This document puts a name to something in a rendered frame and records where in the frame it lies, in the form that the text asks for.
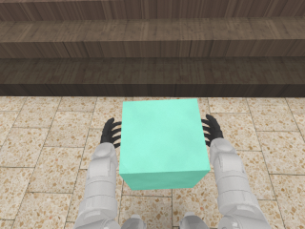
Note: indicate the left robot hand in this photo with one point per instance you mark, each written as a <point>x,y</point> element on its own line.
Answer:
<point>107,133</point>

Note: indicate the left robot upper arm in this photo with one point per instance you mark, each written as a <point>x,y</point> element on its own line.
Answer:
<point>101,224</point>

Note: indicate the carton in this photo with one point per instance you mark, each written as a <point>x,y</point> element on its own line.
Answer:
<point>162,144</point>

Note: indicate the robot left shin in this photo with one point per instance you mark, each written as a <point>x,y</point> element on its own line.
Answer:
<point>135,216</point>

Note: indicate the robot left forearm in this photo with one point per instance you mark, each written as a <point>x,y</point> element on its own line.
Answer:
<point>99,197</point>

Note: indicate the robot right thigh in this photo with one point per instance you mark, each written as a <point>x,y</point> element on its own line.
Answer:
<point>192,222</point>

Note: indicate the robot right forearm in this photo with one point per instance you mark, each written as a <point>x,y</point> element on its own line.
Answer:
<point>234,191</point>

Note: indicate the right robot upper arm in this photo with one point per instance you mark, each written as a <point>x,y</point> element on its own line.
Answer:
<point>233,221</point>

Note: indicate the right robot hand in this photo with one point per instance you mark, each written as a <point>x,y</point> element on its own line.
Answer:
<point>213,129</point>

